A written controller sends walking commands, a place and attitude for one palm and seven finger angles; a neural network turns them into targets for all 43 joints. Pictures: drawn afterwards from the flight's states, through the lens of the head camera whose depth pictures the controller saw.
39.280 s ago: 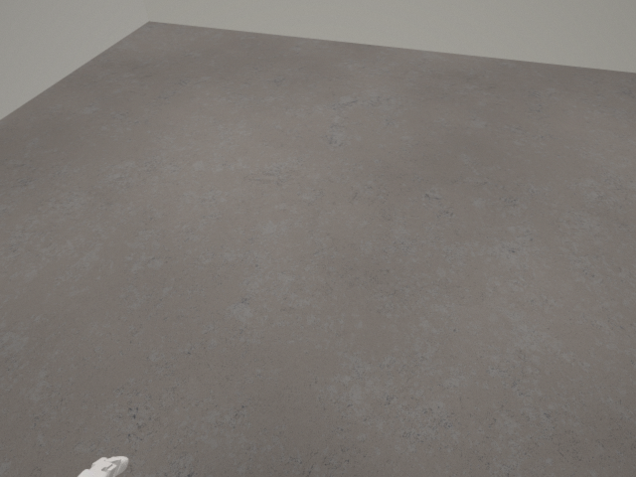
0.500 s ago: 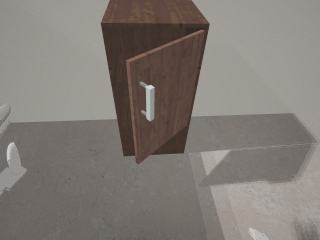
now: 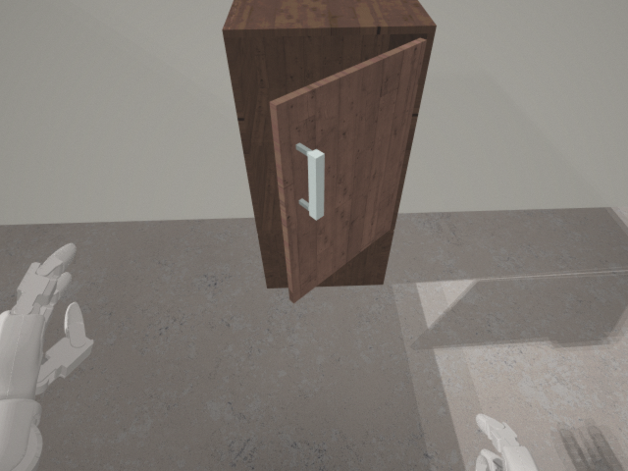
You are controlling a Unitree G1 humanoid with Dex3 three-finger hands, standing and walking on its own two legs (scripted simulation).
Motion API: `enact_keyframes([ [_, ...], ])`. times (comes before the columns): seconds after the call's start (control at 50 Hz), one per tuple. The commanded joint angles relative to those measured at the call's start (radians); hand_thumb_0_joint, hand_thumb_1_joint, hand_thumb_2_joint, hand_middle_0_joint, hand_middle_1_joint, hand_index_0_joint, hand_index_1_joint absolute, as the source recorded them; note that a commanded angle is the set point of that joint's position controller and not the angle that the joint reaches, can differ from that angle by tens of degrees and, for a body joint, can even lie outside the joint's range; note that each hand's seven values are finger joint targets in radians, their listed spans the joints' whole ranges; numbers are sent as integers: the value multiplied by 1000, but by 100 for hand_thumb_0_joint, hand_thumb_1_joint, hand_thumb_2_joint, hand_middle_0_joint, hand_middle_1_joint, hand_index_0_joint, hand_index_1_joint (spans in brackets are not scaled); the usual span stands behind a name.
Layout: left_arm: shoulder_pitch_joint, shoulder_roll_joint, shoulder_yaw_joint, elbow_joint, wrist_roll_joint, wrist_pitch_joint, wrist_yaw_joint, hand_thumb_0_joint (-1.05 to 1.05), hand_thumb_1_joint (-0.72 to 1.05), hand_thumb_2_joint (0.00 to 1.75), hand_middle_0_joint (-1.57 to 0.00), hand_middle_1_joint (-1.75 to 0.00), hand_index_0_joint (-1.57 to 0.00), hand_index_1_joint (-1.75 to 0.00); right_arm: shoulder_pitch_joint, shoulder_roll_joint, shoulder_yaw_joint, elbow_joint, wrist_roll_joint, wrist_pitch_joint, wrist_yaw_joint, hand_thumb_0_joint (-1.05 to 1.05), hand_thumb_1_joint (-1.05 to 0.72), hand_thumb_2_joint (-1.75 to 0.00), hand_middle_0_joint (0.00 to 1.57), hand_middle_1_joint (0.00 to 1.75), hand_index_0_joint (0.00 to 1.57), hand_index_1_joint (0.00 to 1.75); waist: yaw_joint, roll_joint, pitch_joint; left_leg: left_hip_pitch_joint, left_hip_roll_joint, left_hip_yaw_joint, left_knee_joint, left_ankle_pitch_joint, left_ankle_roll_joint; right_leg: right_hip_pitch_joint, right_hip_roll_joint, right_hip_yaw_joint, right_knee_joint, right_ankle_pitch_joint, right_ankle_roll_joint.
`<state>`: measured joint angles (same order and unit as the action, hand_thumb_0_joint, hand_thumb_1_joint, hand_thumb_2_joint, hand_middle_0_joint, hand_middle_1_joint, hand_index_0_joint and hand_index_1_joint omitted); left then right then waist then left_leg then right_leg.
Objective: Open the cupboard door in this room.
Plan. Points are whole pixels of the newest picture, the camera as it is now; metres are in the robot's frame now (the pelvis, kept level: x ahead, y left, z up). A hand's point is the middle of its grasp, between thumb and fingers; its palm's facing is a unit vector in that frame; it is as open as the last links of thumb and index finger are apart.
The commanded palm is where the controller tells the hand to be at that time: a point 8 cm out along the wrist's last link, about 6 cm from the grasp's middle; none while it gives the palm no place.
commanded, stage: let the arm hang, fingers relaxed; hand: left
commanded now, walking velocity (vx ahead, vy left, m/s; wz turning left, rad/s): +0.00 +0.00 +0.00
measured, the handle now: (309, 182) +0.64 +0.07 +0.00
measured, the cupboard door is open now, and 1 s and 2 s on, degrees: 41 41 41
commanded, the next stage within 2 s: look to check the result in 1.04 s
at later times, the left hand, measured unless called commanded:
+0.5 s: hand out of the picture -0.10 +0.17 -0.16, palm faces +0.06 -0.98 -0.21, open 7.3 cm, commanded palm none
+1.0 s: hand out of the picture +0.02 +0.13 -0.18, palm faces +0.06 -0.98 -0.17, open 7.3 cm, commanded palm none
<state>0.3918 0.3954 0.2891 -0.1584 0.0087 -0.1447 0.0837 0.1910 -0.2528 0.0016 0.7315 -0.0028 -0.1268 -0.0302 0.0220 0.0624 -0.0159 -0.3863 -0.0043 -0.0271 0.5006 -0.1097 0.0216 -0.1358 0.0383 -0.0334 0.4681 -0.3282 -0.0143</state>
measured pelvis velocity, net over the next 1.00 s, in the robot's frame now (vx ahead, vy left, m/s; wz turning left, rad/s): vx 0.02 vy -0.02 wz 0.02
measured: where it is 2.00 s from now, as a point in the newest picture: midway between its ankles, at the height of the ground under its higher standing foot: outside the picture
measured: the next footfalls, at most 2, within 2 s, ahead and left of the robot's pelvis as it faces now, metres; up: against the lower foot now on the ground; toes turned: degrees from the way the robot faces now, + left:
none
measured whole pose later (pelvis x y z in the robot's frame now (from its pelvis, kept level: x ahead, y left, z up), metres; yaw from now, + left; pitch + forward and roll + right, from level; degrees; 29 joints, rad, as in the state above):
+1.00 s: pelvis +0.02 -0.02 +0.00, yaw +1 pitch -3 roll +0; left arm 0.30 0.11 0.01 1.11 0.01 0.00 0.04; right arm 0.29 -0.12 0.00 1.15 -0.02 0.02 -0.04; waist -0.02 0.00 0.04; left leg -0.29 -0.02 -0.04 0.48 -0.14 0.00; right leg -0.03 0.03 -0.05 0.45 -0.37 -0.04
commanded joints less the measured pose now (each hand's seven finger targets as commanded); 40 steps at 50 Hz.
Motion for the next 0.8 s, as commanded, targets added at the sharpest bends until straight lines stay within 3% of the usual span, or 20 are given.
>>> enact_keyframes([
  [0.0,-54,3,-181,478,29,132,-86,0,90,90,-20,-30,-20,-30,-19,-182,-57,20,-13,52,20,0,-90,-90,20,30,20,30,-28,-217,-50,98,101,-134,50,87,39,-135,-102,78,-13,72,-50],
  [0.06,-137,23,-201,662,21,141,-82,0,90,90,-20,-30,-20,-30,-48,-183,-48,63,-24,91,22,0,-90,-90,20,30,20,30,-37,-225,12,92,73,-129,53,27,36,-175,-137,104,-45,18,-71],
  [0.12,-154,10,-227,840,13,158,-70,0,90,90,-20,-30,-20,-30,-43,-148,-30,113,-33,122,21,0,-90,-90,20,30,20,30,-32,-37,52,80,75,-154,-48,-8,31,-129,-112,94,-41,-31,-57],
  [0.18,-92,-10,-239,1005,4,159,-67,0,90,90,-20,-30,-20,-30,-33,-125,-20,174,-30,131,13,0,-90,-90,20,30,20,30,-13,102,32,83,80,-179,-131,-83,33,-49,-96,89,-50,-21,-46],
  [0.22,-60,-35,-241,1083,2,156,-66,0,90,90,-20,-30,-20,-30,-5,-101,-19,210,-25,132,5,0,-90,-90,20,30,20,30,-12,88,6,107,78,-168,-135,-82,30,-18,-103,86,-77,-1,-46],
  [0.26,-30,-63,-241,1149,-1,153,-64,0,90,90,-20,-30,-20,-30,28,-76,-19,249,-22,135,-2,0,-90,-90,20,30,20,30,-17,133,0,138,75,-158,-134,-86,25,-20,-107,87,-100,13,-52],
  [0.28,-18,-73,-244,1174,-3,152,-64,0,90,90,-20,-30,-20,-30,41,-69,-20,265,-21,137,-5,0,-90,-90,20,30,20,30,-19,129,6,152,74,-152,-133,-91,23,-27,-108,85,-111,14,-53],
  [0.3,-9,-78,-245,1194,-2,150,-63,0,90,90,-20,-30,-20,-30,55,-72,-24,273,-18,139,-8,0,-90,-90,20,30,20,30,-21,64,14,171,75,-152,-123,-78,25,-37,-105,81,-128,16,-54],
  [0.32,-6,-93,-250,1216,-2,150,-62,0,90,90,-20,-30,-20,-30,72,-65,-26,289,-17,140,-10,0,-90,-90,20,30,20,30,-29,47,30,180,77,-147,-124,-79,25,-54,-109,81,-137,11,-55],
  [0.52,72,-148,-266,1303,-3,147,-48,0,90,90,-20,-30,-20,-30,137,-14,-31,359,-16,150,-14,0,-90,-90,20,30,20,30,-36,-91,120,192,72,-112,-119,-101,26,-122,-115,70,-166,-42,-57],
  [0.7,75,-169,-265,1295,-3,145,-38,0,90,90,-20,-30,-20,-30,152,30,-21,385,-19,146,-10,0,-90,-90,20,30,20,30,-29,-100,166,173,64,-92,-102,-52,24,-132,-120,67,-164,-38,-53],
  [0.78,56,-171,-262,1285,-5,144,-37,0,90,90,-20,-30,-20,-30,157,42,-16,391,-23,142,-10,0,-90,-90,20,30,20,30,-30,-50,168,159,62,-92,-105,-23,22,-109,-120,70,-152,-2,-53],
])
